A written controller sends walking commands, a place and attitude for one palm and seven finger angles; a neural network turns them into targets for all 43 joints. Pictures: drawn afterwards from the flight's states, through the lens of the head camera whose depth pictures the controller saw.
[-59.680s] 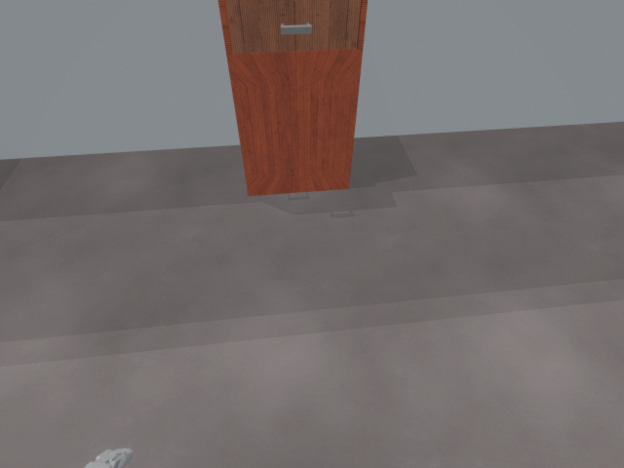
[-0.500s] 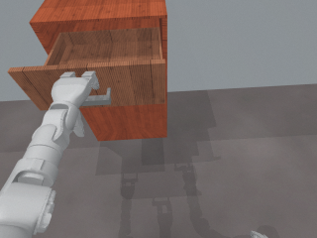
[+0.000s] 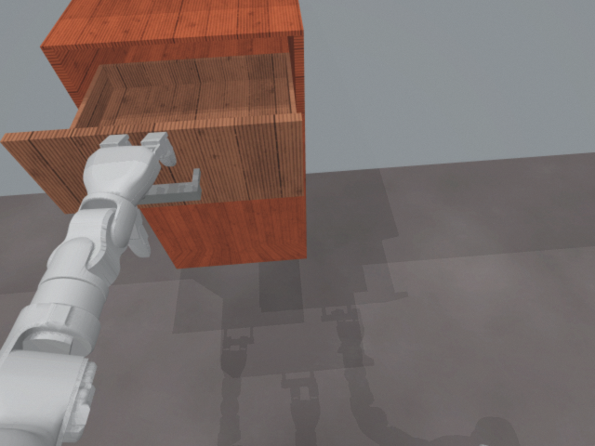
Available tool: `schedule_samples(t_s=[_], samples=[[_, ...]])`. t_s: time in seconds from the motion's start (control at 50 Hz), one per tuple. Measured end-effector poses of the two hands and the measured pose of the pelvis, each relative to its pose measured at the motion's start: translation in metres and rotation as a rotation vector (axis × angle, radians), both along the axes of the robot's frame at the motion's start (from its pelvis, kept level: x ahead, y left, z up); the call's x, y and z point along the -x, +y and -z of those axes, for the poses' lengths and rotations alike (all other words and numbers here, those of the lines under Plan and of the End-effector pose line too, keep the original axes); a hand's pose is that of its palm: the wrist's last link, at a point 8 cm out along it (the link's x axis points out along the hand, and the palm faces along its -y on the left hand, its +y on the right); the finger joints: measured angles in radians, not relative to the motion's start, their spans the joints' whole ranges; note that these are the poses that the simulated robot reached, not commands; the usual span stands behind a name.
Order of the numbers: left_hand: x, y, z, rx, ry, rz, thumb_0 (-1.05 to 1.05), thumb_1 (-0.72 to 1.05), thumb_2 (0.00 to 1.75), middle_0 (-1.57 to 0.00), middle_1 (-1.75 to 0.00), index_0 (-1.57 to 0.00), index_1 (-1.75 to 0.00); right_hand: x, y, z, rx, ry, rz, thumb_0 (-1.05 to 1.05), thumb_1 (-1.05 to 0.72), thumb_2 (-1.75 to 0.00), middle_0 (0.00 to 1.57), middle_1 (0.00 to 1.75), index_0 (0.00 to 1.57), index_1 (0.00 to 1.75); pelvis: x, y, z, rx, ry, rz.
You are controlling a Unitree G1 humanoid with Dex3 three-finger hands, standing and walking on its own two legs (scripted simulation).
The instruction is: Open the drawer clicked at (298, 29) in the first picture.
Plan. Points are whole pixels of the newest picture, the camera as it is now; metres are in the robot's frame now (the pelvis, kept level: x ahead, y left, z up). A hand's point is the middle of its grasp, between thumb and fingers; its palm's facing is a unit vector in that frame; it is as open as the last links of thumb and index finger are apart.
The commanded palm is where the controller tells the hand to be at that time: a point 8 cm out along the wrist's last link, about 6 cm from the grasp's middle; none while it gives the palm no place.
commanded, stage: re-aim the fingers above the handle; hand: left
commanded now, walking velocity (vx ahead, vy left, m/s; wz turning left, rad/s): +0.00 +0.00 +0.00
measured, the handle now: (168, 184) +0.51 +0.23 +0.02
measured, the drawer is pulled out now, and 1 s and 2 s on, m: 0.26 0.26 0.26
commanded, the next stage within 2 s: lower the fingers behind the handle in 1.48 s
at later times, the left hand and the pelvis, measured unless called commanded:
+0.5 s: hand (139, 190) +0.44 +0.23 +0.09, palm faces +0.05 -0.03 -1.00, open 13.8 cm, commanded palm +0.41 +0.24 +0.14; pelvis +0.00 +0.01 +0.00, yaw +0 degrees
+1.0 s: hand (132, 190) +0.44 +0.25 +0.09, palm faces +0.00 +0.01 -1.00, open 13.8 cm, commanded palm +0.41 +0.23 +0.14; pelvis +0.00 +0.00 +0.00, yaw +0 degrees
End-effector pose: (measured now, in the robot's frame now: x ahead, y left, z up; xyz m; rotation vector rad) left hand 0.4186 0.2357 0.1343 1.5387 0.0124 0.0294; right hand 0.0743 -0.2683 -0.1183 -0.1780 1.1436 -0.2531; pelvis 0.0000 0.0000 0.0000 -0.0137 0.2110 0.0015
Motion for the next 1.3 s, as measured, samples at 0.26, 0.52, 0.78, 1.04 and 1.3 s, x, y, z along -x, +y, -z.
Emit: schedule_samples(t_s=[0.26, 0.52, 0.78, 1.04, 1.3], samples=[[0.006, 0.013, 0.004, -0.015, 0.084, -0.045, 0.0, -0.48, 0.3, -0.32, -1.2, -0.32, -1.2, -0.008, 0.014, 0.0, -0.018, -0.001, -0.029, 0.01, -0.9, -0.9, 0.2, 0.3, 0.21, 0.3, -0.001, 0.005, -0.001, 0.005, -0.011, -0.022], [0.001, 0.002, -0.008, -0.007, -0.037, -0.048, 0.0, -0.48, 0.3, -0.32, -1.2, -0.32, -1.2, -0.005, 0.021, 0.004, -0.051, -0.011, -0.03, 0.01, -0.9, -0.9, 0.2, 0.3, 0.21, 0.3, 0.003, 0.009, 0.0, 0.002, -0.003, 0.0], [0.012, -0.02, 0.005, 0.002, 0.052, 0.054, 0.0, -0.49, 0.3, -0.32, -1.2, -0.32, -1.2, -0.004, 0.012, -0.002, -0.008, -0.014, -0.033, 0.01, -0.9, -0.9, 0.2, 0.3, 0.21, 0.3, 0.006, 0.004, -0.001, 0.002, -0.034, -0.023], [0.001, 0.01, -0.002, -0.041, 0.067, -0.14, 0.0, -0.48, 0.3, -0.32, -1.2, -0.32, -1.2, 0.005, 0.009, 0.004, -0.048, 0.006, -0.009, 0.01, -0.9, -0.9, 0.2, 0.3, 0.21, 0.3, 0.002, -0.001, -0.002, -0.004, -0.007, 0.005], [0.008, -0.027, -0.01, 0.008, -0.077, 0.078, 0.0, -0.49, 0.3, -0.33, -1.2, -0.33, -1.2, -0.012, 0.003, 0.0, -0.004, -0.031, -0.03, 0.01, -0.9, -0.9, 0.2, 0.3, 0.21, 0.3, 0.004, -0.002, -0.001, -0.003, -0.022, -0.012]])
